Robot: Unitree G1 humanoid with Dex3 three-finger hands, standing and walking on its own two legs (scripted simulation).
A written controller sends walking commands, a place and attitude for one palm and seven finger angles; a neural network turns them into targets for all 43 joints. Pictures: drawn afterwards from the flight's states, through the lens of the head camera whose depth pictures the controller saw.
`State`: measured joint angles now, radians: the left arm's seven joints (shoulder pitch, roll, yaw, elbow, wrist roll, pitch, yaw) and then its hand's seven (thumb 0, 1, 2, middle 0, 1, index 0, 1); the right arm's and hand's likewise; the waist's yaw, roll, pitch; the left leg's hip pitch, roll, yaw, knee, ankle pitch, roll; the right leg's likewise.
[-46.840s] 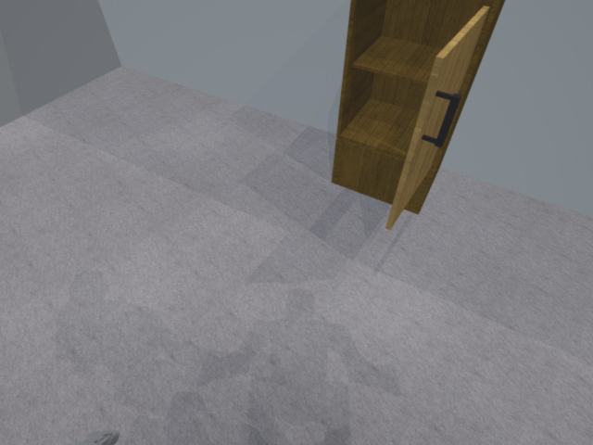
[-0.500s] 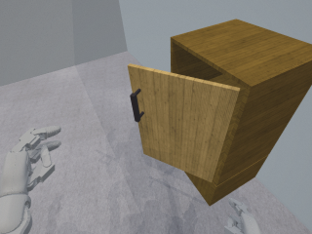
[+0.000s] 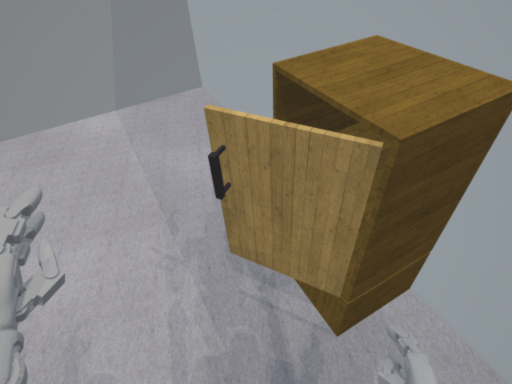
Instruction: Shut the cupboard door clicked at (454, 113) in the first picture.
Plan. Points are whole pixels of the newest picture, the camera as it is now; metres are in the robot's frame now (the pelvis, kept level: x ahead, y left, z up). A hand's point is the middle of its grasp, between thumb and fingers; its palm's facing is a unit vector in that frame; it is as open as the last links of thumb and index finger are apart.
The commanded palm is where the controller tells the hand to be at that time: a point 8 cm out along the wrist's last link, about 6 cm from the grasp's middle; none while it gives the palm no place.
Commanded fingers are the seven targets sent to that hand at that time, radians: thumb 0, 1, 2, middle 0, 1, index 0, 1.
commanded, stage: step back with the hand held close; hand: left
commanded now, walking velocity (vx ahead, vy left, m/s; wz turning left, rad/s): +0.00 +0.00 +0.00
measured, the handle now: (221, 172) +0.64 +0.18 -0.05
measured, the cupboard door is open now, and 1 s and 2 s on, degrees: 34 34 34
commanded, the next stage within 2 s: stop stepping back and stand still in 1.84 s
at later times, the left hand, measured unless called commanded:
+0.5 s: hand (40, 281) +0.18 +0.29 +0.16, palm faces +0.39 -0.77 -0.51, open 7.4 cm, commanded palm +0.12 +0.32 +0.17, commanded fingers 0.00 0.90 0.90 -0.20 -0.30 -0.20 -0.30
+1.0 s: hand (2, 337) +0.11 +0.28 +0.16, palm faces +0.46 -0.78 -0.43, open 7.4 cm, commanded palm +0.05 +0.32 +0.17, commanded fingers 0.00 0.90 0.90 -0.20 -0.30 -0.20 -0.30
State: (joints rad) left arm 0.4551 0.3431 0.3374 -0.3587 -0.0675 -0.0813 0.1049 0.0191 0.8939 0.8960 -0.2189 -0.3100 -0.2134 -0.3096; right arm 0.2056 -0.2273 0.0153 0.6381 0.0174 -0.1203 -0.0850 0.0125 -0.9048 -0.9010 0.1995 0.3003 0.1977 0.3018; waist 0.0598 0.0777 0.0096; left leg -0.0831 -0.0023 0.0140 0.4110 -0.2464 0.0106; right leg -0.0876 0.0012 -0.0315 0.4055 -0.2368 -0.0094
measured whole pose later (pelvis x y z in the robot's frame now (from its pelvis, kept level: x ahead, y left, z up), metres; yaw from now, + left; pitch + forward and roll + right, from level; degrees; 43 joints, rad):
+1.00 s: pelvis -0.08 +0.02 -0.02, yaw +1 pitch +1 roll -2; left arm 0.51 0.41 0.42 -0.46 -0.03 -0.26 0.17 0.02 0.89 0.90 -0.22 -0.31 -0.21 -0.31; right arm 0.24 -0.23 0.00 0.61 0.00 -0.07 -0.08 0.01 -0.90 -0.90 0.20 0.30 0.20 0.30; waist 0.00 0.01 -0.02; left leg -0.44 0.01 0.00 0.64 -0.24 0.04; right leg -0.39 0.01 -0.05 0.53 -0.16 0.01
